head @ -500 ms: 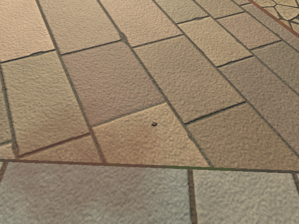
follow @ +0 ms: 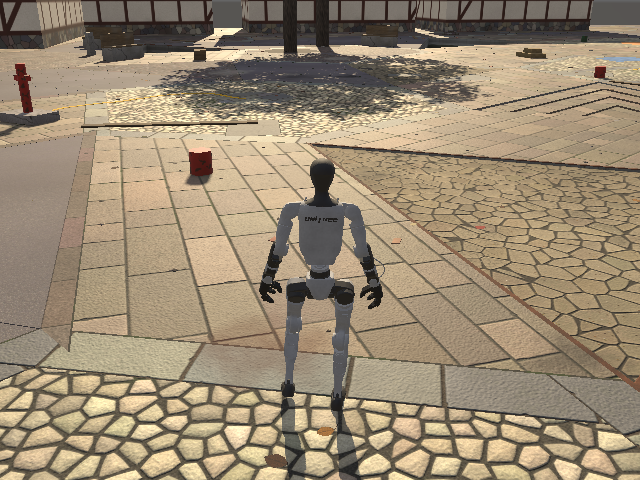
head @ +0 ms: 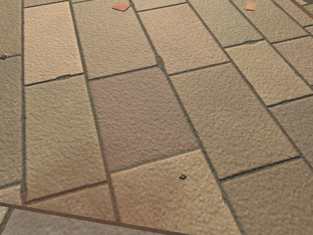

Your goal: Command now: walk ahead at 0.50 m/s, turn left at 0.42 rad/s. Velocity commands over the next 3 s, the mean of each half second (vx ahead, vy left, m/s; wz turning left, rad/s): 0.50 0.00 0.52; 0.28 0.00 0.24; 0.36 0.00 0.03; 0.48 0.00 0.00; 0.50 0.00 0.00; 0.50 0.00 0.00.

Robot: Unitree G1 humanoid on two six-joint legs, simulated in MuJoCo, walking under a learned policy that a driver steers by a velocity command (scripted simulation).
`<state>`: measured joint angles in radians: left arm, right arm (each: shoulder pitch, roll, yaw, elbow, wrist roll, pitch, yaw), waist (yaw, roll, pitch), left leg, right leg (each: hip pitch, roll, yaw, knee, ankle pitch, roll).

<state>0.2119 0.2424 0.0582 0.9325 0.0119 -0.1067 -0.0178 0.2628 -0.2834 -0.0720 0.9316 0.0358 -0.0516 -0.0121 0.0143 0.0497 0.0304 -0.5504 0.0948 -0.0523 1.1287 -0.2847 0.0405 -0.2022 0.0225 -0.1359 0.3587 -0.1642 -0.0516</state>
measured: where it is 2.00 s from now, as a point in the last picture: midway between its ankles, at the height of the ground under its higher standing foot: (119, 150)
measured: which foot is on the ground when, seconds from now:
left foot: up 0.00-0.32, down 0.34-0.84, up 0.86-1.00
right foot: down 0.00-0.36, up 0.38-0.80, down 0.82-1.00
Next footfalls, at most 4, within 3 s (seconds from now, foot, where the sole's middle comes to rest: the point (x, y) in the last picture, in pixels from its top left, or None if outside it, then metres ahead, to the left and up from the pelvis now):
0.34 left None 0.34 0.16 -0.78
0.82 right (156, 196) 0.66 0.07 -0.78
1.18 left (113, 230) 0.51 0.25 -0.78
1.58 right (151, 160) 0.86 0.10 -0.78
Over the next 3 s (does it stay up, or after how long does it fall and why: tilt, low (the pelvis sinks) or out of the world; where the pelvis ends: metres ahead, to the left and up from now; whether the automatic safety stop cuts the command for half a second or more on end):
stays up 1.42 0.42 0.00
